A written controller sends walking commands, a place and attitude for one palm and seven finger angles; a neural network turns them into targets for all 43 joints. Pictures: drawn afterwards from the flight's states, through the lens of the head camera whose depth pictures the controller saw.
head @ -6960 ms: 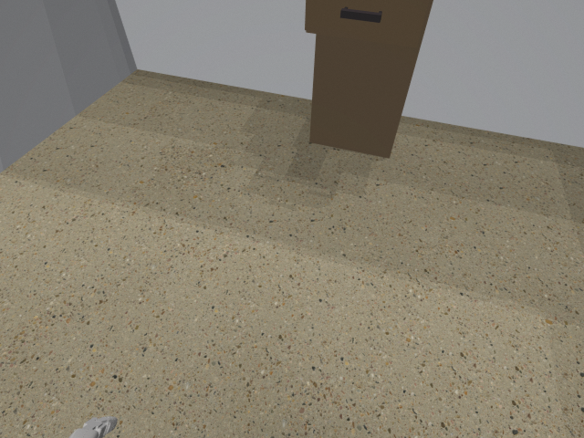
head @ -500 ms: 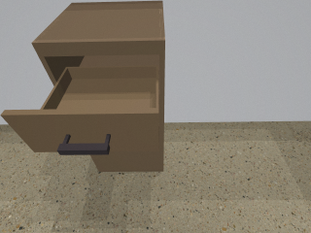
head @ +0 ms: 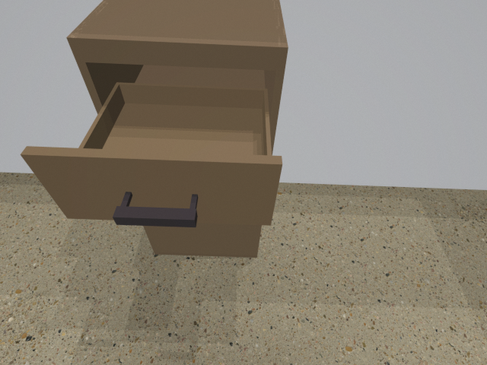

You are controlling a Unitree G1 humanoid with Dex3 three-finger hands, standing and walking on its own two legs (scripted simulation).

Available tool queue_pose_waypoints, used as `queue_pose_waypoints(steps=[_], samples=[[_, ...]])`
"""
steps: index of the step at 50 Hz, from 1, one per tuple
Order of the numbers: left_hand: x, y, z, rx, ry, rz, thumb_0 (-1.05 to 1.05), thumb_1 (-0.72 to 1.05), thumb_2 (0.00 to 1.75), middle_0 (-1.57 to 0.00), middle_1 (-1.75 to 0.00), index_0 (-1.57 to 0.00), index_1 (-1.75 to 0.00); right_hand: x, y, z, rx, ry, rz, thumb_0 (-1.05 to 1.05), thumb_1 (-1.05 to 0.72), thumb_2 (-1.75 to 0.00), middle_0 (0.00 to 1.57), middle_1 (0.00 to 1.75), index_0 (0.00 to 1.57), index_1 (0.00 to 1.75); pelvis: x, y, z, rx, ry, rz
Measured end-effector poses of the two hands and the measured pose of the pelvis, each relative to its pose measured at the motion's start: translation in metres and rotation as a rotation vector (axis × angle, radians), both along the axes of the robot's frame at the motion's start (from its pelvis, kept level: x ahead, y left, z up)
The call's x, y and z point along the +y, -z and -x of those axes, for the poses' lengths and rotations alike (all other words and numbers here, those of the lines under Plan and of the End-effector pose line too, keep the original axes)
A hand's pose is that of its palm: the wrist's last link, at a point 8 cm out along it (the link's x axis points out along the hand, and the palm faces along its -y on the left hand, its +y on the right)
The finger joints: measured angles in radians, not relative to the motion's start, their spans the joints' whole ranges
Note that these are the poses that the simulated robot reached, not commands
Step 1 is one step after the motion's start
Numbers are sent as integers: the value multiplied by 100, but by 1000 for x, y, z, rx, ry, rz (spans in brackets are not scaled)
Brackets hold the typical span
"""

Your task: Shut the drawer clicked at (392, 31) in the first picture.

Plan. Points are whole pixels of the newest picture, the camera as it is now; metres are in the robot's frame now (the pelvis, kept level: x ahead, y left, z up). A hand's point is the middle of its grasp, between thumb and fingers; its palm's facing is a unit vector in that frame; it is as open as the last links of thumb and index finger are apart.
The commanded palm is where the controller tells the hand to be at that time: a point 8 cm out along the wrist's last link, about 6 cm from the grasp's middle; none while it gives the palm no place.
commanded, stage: look again from close up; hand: left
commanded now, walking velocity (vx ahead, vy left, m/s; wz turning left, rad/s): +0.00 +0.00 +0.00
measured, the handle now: (158, 207) +0.36 +0.17 +0.05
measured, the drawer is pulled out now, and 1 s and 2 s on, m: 0.29 0.29 0.29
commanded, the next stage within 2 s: shuffle to correct the standing spot in 0.18 s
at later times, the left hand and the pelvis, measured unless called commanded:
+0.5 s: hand out of the picture -0.03 +0.18 -0.17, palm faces +0.00 -0.99 -0.16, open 7.4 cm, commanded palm none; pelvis +0.00 +0.01 +0.01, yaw +0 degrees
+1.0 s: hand out of the picture +0.06 +0.13 -0.18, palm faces +0.03 -0.98 -0.17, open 7.4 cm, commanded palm none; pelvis +0.06 -0.03 +0.00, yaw +0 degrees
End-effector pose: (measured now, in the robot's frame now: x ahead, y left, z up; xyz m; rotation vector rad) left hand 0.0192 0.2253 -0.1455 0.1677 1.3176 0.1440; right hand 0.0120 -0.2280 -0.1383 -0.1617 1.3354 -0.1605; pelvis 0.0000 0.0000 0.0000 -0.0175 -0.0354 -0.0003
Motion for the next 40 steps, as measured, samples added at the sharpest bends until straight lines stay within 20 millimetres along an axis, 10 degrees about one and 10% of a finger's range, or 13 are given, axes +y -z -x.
queue_pose_waypoints(steps=[14,30,40], samples=[[24,-6,24,35,5,-8,1,91,90,-20,-29,-19,-30,9,-14,-21,-74,-33,9,1,-91,-90,20,30,20,30,14,-7,8,18,7,-11],[-14,-2,63,170,-34,54,1,91,90,-20,-29,-19,-30,-6,-6,-3,30,5,-2,0,-90,-90,20,30,20,30,-5,-5,-9,33,11,-14],[-35,10,46,224,-54,82,1,91,90,-20,-29,-19,-30,-14,1,-26,42,22,6,0,-90,-90,20,30,20,30,-17,5,-41,38,17,-14]])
